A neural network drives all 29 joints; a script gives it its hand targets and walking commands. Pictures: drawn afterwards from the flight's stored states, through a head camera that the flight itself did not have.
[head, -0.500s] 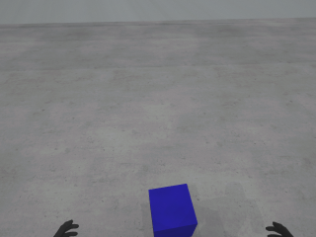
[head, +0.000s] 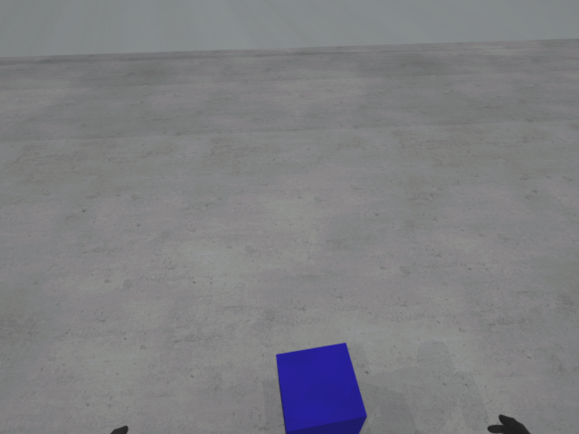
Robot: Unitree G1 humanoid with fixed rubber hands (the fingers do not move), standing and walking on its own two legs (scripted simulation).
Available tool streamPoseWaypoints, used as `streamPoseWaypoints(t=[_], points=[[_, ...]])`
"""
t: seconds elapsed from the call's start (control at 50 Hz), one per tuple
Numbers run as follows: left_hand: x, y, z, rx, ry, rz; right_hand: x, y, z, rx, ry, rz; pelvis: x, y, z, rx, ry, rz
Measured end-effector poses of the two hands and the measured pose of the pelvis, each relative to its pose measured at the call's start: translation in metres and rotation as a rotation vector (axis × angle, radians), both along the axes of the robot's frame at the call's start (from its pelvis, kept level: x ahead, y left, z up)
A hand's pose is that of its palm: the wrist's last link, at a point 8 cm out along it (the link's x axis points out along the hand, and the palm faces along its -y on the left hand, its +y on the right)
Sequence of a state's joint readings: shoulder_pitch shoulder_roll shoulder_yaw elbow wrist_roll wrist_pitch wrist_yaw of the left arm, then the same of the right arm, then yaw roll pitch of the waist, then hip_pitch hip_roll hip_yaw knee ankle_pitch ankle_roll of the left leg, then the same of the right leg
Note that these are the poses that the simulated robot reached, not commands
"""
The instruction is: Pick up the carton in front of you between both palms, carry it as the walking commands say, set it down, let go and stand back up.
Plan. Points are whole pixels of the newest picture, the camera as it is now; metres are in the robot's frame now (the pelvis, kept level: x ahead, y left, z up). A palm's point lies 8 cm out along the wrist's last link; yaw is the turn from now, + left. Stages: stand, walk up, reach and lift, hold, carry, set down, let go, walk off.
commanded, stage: stand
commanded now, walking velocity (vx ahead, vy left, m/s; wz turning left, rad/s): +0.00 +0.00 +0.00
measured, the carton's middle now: (317, 398) +0.40 -0.04 -0.65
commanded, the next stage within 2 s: none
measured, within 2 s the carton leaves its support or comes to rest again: neither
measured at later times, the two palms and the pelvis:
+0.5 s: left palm out of the picture +0.07 +0.31 -0.10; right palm out of the picture +0.08 -0.30 -0.09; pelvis -0.02 +0.00 +0.00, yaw +0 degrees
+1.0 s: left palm out of the picture +0.07 +0.31 -0.10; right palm out of the picture +0.08 -0.31 -0.09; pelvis -0.02 +0.00 +0.01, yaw +0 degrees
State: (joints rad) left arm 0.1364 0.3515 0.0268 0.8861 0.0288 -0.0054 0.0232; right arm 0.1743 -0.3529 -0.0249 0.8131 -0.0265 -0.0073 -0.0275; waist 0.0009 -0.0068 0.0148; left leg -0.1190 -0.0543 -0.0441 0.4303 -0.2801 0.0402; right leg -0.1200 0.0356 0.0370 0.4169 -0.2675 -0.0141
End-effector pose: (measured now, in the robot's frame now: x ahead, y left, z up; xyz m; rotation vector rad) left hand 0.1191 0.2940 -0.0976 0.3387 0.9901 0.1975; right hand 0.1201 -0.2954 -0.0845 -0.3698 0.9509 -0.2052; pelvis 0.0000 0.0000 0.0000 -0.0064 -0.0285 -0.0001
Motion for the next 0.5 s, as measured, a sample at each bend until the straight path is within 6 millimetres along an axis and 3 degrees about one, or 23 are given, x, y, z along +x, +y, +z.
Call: streamPoseWaypoints(t=[0.5], points=[[-0.046, 0.012, -0.004, 0.006, 0.091, 0.021, -0.045, -0.008, -0.006, -0.008, 0.104, -0.021, -0.022, 0.002, 0.005, 0.0, -0.016, 0.0]])
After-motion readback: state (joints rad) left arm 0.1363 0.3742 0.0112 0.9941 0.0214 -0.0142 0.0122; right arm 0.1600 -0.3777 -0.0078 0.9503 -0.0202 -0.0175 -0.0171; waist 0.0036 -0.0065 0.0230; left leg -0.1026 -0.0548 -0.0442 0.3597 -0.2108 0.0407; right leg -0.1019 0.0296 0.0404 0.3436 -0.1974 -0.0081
